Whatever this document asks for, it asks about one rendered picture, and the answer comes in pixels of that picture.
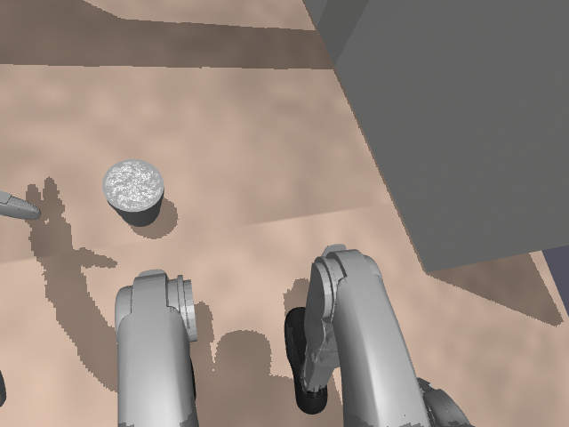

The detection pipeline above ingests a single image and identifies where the cup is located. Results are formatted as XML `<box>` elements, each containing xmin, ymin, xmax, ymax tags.
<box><xmin>102</xmin><ymin>159</ymin><xmax>164</xmax><ymax>227</ymax></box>

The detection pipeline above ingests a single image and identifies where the right robot foot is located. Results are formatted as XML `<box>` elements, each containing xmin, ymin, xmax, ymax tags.
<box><xmin>284</xmin><ymin>307</ymin><xmax>327</xmax><ymax>415</ymax></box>

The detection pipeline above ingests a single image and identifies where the left robot hand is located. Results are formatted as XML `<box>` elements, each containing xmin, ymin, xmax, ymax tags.
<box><xmin>0</xmin><ymin>191</ymin><xmax>41</xmax><ymax>220</ymax></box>

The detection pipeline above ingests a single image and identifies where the right robot hand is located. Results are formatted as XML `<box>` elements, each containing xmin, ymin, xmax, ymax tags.
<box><xmin>417</xmin><ymin>377</ymin><xmax>471</xmax><ymax>427</ymax></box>

